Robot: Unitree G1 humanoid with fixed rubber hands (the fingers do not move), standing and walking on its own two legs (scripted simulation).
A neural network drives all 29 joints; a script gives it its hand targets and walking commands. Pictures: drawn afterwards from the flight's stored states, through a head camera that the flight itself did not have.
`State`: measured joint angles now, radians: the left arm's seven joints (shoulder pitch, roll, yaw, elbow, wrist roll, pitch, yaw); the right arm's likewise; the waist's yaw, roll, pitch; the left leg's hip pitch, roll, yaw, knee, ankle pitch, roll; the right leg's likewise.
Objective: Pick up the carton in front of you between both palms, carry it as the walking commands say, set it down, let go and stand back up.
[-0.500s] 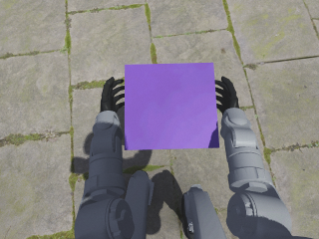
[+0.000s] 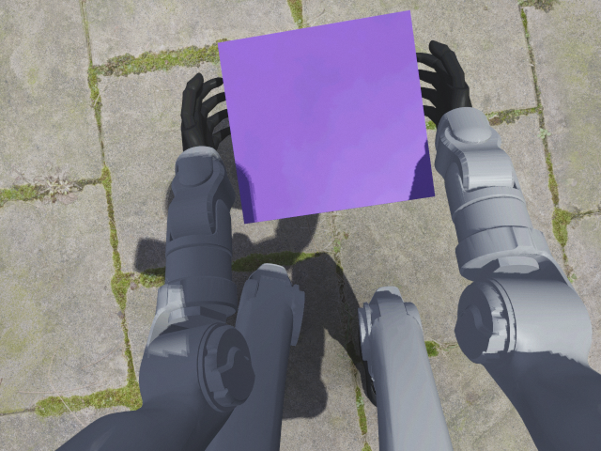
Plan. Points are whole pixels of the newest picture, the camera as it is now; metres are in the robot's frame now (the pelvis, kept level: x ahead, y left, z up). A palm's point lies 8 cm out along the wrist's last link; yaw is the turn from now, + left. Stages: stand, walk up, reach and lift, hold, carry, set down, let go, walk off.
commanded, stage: set down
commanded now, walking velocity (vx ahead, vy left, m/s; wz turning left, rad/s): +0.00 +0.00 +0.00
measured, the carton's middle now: (323, 141) +0.49 +0.06 -0.19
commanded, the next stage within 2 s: none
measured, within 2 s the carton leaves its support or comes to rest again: rests again in 1.34 s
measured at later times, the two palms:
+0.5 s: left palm (220, 152) +0.46 +0.22 -0.24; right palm (405, 123) +0.55 -0.07 -0.26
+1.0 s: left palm (223, 156) +0.46 +0.22 -0.26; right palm (404, 131) +0.55 -0.08 -0.29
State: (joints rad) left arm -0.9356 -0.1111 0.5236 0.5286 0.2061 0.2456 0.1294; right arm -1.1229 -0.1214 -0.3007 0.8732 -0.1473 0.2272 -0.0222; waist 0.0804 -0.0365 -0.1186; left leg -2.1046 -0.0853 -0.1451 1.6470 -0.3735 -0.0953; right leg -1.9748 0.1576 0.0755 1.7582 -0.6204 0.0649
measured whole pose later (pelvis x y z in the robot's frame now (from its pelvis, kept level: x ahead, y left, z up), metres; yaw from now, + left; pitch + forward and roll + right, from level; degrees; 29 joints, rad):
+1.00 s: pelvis -0.01 -0.02 -0.10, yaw +1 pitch +46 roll +4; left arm -1.24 0.04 0.63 0.85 0.14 0.18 0.05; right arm -1.48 -0.27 -0.06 1.18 -0.11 0.19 -0.08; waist 0.18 -0.01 0.16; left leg -2.33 -0.05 -0.09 1.97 -0.44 -0.14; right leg -2.27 0.18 0.07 2.14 -0.66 0.03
